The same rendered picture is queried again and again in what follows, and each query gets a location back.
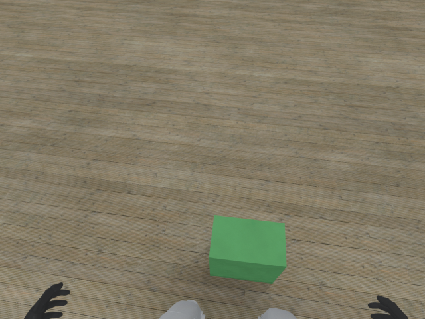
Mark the left robot thigh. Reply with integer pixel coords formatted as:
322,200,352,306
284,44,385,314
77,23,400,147
159,300,205,319

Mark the right robot hand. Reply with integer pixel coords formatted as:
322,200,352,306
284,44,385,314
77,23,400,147
368,295,408,319

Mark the left robot hand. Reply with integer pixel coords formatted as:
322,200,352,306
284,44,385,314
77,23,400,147
24,282,70,319

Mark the carton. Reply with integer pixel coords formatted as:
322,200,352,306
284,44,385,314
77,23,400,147
209,215,287,284

